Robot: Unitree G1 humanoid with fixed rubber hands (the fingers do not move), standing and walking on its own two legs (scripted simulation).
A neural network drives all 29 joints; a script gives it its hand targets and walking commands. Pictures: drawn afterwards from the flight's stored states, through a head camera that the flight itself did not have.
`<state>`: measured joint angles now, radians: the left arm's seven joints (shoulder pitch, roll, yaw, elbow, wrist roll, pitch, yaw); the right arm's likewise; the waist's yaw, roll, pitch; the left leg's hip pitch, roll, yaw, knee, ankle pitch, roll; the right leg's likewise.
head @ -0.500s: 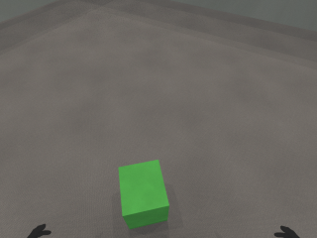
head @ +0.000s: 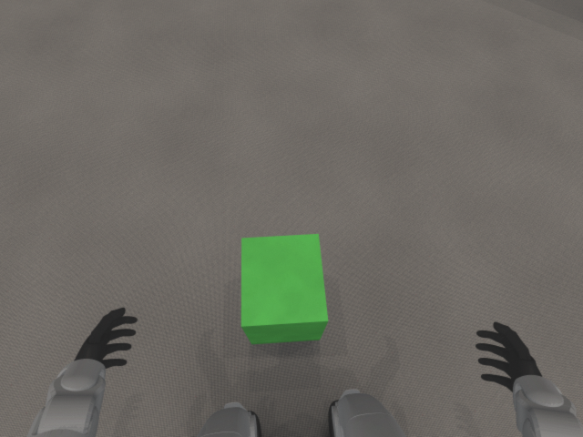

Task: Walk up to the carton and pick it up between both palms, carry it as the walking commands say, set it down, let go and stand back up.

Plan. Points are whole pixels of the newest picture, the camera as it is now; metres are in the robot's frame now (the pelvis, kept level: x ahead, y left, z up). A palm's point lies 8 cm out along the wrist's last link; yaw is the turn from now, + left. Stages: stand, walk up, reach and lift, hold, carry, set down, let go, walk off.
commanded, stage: reach and lift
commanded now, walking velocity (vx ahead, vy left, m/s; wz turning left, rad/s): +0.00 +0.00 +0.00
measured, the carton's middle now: (283, 292) +0.46 -0.01 -0.61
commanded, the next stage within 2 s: none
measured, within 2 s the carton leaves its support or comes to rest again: neither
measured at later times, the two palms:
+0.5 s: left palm (138, 297) +0.34 +0.23 -0.12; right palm (464, 318) +0.25 -0.29 -0.13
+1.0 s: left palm (174, 249) +0.44 +0.19 -0.17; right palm (409, 245) +0.40 -0.25 -0.17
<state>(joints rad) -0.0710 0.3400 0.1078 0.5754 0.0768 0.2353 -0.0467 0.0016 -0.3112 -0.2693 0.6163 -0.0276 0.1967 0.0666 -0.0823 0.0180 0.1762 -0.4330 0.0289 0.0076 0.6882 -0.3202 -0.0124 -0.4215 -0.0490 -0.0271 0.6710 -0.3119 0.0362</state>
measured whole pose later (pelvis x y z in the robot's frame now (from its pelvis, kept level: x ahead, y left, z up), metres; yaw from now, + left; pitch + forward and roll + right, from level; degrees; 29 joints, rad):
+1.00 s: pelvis -0.05 -0.01 -0.08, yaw -1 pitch +38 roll +0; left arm -0.99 0.33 0.24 0.87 0.00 0.20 -0.03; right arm -0.92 -0.26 -0.30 0.80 0.04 0.19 -0.01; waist -0.05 0.00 -0.01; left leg -1.38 0.04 0.00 1.02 -0.30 -0.03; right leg -1.38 -0.03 -0.01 1.02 -0.30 0.02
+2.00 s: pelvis -0.08 -0.01 -0.26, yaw -1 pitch +49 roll +0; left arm -1.35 0.36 0.21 0.98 -0.09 0.17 0.09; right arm -1.31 -0.33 -0.27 0.93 0.09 0.16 -0.09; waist -0.03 0.01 0.04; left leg -2.10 0.03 -0.02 1.75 -0.50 -0.03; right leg -2.10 -0.03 0.02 1.74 -0.49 0.03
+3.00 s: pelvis -0.10 -0.01 -0.38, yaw -1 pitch +36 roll +0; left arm -1.57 0.43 0.03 1.19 -0.25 0.07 0.10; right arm -1.54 -0.38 -0.11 1.19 0.25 0.06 -0.11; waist -0.03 0.00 0.40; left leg -2.24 0.02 -0.05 2.17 -0.56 -0.04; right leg -2.24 -0.02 0.04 2.17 -0.55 0.03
